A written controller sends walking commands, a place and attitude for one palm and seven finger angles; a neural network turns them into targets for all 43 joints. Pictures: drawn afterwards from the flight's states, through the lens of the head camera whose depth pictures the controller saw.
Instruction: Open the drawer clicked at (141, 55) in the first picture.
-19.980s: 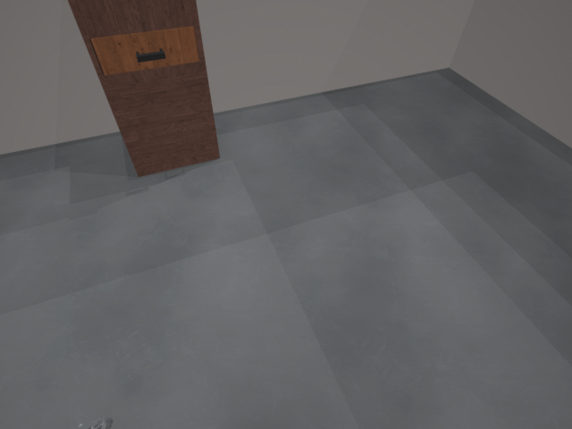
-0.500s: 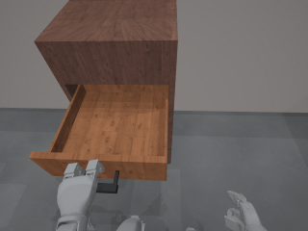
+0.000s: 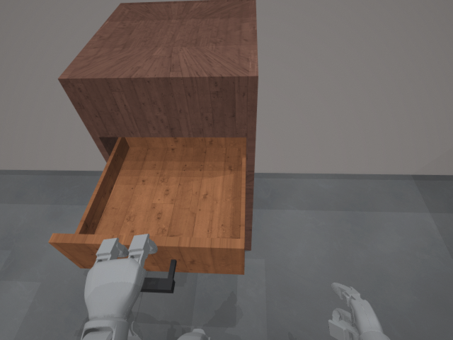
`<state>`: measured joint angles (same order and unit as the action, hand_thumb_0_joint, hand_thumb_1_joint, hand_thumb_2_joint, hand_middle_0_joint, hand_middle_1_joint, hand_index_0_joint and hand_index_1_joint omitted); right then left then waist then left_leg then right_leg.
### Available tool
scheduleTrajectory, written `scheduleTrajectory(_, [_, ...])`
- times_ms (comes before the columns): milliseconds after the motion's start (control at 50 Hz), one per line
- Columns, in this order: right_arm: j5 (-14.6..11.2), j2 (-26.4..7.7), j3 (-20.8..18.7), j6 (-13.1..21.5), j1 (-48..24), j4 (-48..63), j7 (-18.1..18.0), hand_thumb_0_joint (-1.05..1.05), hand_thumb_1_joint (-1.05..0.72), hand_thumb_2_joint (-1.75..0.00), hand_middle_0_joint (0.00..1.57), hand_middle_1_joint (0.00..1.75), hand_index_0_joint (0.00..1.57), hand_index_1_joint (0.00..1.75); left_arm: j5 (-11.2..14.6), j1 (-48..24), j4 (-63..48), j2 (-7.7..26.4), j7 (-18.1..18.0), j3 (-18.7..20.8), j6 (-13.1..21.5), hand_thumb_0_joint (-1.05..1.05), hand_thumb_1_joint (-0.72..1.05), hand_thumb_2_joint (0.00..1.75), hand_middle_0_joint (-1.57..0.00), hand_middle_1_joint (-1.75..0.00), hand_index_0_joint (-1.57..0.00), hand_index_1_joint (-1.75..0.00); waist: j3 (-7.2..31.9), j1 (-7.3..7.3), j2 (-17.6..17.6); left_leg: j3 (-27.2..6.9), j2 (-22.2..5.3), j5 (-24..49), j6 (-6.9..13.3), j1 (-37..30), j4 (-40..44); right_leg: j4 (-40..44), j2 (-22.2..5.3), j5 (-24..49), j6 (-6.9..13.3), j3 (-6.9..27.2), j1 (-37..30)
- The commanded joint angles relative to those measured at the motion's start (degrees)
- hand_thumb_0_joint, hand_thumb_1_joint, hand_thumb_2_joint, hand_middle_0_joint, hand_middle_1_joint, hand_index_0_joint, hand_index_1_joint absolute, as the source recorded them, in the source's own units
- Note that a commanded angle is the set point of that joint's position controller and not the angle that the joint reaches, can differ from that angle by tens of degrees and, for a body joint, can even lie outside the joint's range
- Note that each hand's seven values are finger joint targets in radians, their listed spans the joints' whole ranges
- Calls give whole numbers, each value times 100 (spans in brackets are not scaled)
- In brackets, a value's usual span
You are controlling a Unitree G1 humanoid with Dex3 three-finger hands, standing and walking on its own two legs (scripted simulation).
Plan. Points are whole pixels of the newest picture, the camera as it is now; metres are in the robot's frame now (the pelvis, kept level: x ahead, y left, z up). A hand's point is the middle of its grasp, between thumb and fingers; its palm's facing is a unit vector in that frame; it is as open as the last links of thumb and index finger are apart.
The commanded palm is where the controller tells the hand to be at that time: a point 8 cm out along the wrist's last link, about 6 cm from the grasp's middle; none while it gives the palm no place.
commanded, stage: lift the hand off the handle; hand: left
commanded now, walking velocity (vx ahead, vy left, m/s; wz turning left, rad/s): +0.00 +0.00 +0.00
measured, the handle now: (149, 274) +0.26 +0.19 -0.09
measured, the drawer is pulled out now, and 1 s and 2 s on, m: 0.30 0.30 0.30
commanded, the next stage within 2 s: draw the hand back to the body in 1.00 s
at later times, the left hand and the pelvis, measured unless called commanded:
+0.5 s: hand (124, 277) +0.22 +0.19 +0.02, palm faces +0.03 -0.14 -0.99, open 13.8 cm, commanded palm +0.19 +0.19 +0.08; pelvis +0.01 -0.01 +0.02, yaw +0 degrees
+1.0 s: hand (116, 268) +0.22 +0.20 +0.06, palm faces +0.04 -0.14 -0.99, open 13.8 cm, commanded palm +0.20 +0.19 +0.11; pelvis +0.01 -0.01 +0.03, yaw +0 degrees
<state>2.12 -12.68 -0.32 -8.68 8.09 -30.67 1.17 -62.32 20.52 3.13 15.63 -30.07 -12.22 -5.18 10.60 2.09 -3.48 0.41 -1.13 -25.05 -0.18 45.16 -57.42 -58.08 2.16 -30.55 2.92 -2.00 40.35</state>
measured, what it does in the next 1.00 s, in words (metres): stands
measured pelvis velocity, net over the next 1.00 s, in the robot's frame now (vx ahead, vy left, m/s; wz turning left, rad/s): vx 0.01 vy -0.01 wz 0.00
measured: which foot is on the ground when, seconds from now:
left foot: down 0.00-1.00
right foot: down 0.00-1.00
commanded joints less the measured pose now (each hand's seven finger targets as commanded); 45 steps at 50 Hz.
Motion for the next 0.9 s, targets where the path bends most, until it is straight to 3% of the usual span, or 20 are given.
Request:
scheduleTrajectory(0, [-27,-547,-238,292,-670,949,-40,0,-90,-90,20,30,20,30,19,-358,-1173,716,-241,593,-34,0,-50,30,-30,-120,-30,-120,836,-31,281,30,242,1060,235,-1383,692,1202,21,1773,-30,201,-211])
scheduleTrajectory(60, [-18,-542,-238,297,-692,939,-40,0,-90,-90,20,30,20,30,86,-478,-1353,632,-155,438,-40,0,-50,30,-30,-120,-30,-120,908,-47,336,50,252,1101,255,-1510,732,1283,-7,1838,-65,223,-287])
scheduleTrajectory(80, [-39,-536,-251,308,-693,943,-51,0,-90,-90,20,30,20,30,95,-394,-1284,599,-106,398,-47,0,-50,30,-30,-120,-30,-120,699,-62,330,42,256,1069,257,-1482,775,1325,0,1828,-60,214,-282])
scheduleTrajectory(160, [-35,-547,-208,331,-727,916,-79,0,-90,-90,20,30,20,30,142,-457,-1380,831,27,586,11,0,-50,30,-30,-120,-30,-120,748,-12,512,72,280,1053,268,-1489,845,1450,-56,1965,-110,323,-477])
scheduleTrajectory(220, [-47,-533,-188,341,-757,897,-86,0,-90,-90,20,30,20,30,141,-414,-1372,962,73,765,48,0,-50,30,-30,-120,-30,-120,765,52,365,94,278,1074,248,-1558,924,1494,-57,1953,-99,348,-570])
scheduleTrajectory(240, [-67,-535,-225,346,-720,899,-101,0,-90,-90,20,30,20,30,142,-448,-1336,859,85,670,48,0,-50,30,-30,-120,-30,-120,543,-24,355,80,276,1035,260,-1554,948,1529,-42,1912,-88,320,-507])
scheduleTrajectory(320, [-53,-536,-213,374,-742,891,-83,0,-90,-90,20,30,20,30,208,-502,-1495,892,167,703,83,0,-50,30,-30,-120,-30,-120,765,11,353,89,270,1172,261,-1744,992,1591,-58,2048,-101,336,-646])
scheduleTrajectory(340, [-69,-541,-249,388,-699,879,-102,0,-90,-90,20,30,20,30,213,-512,-1487,846,192,650,88,0,-50,30,-30,-120,-30,-120,586,-45,327,81,262,1168,269,-1739,1019,1611,-47,2097,-93,317,-616])
scheduleTrajectory(420, [-62,-526,-223,405,-746,930,-32,0,-90,-90,20,30,20,30,250,-256,-1659,794,290,587,119,0,-50,30,-30,-120,-30,-120,781,47,396,98,257,1381,253,-1882,1082,1606,-63,2311,-100,301,-776])
scheduleTrajectory(440, [-91,-528,-256,407,-687,929,-41,0,-90,-90,20,30,20,30,266,-195,-1692,806,304,608,122,0,-50,30,-30,-120,-30,-120,660,26,350,82,249,1367,260,-1862,1124,1615,-40,2300,-83,269,-793])
scheduleTrajectory(520, [-61,-535,-214,402,-771,946,-12,0,-90,-90,20,30,20,30,214,-231,-1835,1065,297,856,125,0,-50,30,-30,-120,-30,-120,691,89,453,104,251,1384,243,-1922,1153,1688,-56,2320,-97,350,-829])
scheduleTrajectory(540, [-86,-521,-240,412,-741,939,-26,0,-90,-90,20,30,20,30,233,-128,-1803,938,305,763,120,0,-50,30,-30,-120,-30,-120,529,58,444,102,261,1372,253,-1865,1185,1689,-43,2399,-89,329,-873])
scheduleTrajectory(580, [-84,-505,-255,428,-741,961,12,0,-90,-90,20,30,20,30,223,-20,-1975,902,309,734,133,0,-50,30,-30,-120,-30,-120,703,106,263,104,236,1561,241,-2043,1196,1639,-32,2500,-63,290,-911])
scheduleTrajectory(620, [-82,-523,-228,425,-780,964,39,0,-90,-90,20,30,20,30,263,6,-1998,975,344,800,106,0,-50,30,-30,-120,-30,-120,702,104,484,103,237,1564,237,-2055,1203,1696,-43,2517,-91,320,-933])
scheduleTrajectory(640, [-109,-517,-247,432,-761,968,27,0,-90,-90,20,30,20,30,293,70,-2017,825,376,644,93,0,-50,30,-30,-120,-30,-120,529,67,385,97,241,1510,253,-2009,1257,1725,-43,2518,-87,294,-954])
scheduleTrajectory(700, [-106,-536,-223,433,-779,966,1,0,-90,-90,20,30,20,30,311,-167,-2154,1044,437,808,62,0,-50,30,-30,-120,-30,-120,496,55,420,100,243,1431,252,-2065,1320,1844,-65,2402,-99,332,-986])
scheduleTrajectory(720, [-83,-519,-202,438,-844,942,6,0,-90,-90,20,30,20,30,259,-293,-2225,1135,445,891,84,0,-50,30,-30,-120,-30,-120,617,111,372,112,250,1456,246,-2163,1303,1864,-79,2364,-106,401,-964])
scheduleTrajectory(780, [-117,-503,-222,468,-812,950,-6,0,-90,-90,20,30,20,30,341,-168,-2219,920,539,675,87,0,-50,30,-30,-120,-30,-120,456,62,397,95,238,1459,273,-2210,1374,1906,-73,2380,-108,307,-1005])
scheduleTrajectory(820, [-107,-510,-203,479,-839,936,-4,0,-90,-90,20,30,20,30,352,-259,-2281,1091,611,843,86,0,-50,30,-30,-120,-30,-120,593,119,457,115,231,1524,260,-2306,1395,1962,-90,2414,-122,363,-1065])
scheduleTrajectory(880, [-152,-496,-211,484,-848,941,-26,0,-90,-90,20,30,20,30,405,-192,-2240,990,702,745,60,0,-50,30,-30,-120,-30,-120,328,90,427,106,234,1425,267,-2268,1508,2042,-82,2296,-127,327,-1094])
